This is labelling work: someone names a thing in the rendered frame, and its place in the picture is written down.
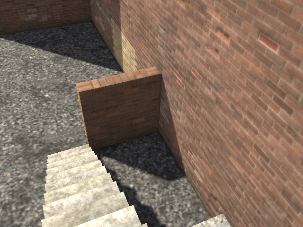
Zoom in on stairs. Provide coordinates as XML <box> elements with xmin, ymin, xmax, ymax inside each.
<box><xmin>41</xmin><ymin>144</ymin><xmax>148</xmax><ymax>227</ymax></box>

